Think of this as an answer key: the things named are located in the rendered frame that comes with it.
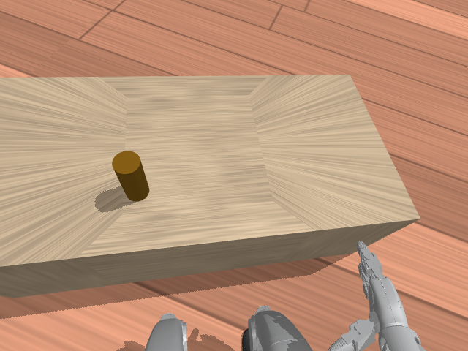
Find can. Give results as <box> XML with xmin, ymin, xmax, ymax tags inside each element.
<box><xmin>112</xmin><ymin>151</ymin><xmax>149</xmax><ymax>202</ymax></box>

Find right robot hand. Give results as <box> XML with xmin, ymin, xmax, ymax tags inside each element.
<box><xmin>328</xmin><ymin>241</ymin><xmax>409</xmax><ymax>351</ymax></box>

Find right robot arm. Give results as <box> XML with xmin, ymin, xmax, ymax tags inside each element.
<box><xmin>379</xmin><ymin>326</ymin><xmax>426</xmax><ymax>351</ymax></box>

